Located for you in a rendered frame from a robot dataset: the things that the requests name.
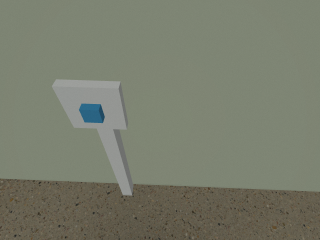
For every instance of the panel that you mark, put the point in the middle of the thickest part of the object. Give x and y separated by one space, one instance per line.
73 93

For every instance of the button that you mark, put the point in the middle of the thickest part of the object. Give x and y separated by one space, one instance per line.
92 113

